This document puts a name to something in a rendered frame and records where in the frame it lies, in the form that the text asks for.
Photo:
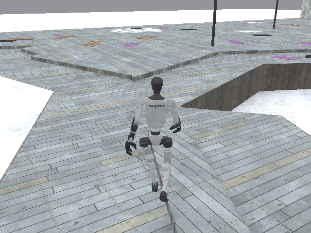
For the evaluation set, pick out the right robot hand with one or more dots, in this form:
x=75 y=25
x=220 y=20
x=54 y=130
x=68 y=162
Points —
x=173 y=127

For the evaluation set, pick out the humanoid robot head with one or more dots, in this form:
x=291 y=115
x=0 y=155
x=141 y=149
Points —
x=157 y=84

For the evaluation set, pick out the robot right forearm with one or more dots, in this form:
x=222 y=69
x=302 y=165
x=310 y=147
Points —
x=178 y=125

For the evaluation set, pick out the robot left forearm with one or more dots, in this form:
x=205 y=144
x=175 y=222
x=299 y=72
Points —
x=133 y=131

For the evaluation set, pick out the robot right thigh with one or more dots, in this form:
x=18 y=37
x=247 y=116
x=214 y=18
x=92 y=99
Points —
x=167 y=150

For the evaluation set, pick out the right robot upper arm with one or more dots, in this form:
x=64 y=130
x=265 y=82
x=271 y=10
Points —
x=173 y=109

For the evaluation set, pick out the left robot upper arm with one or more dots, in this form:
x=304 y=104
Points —
x=139 y=109

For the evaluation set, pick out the left robot hand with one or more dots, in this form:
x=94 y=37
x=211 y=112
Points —
x=127 y=147

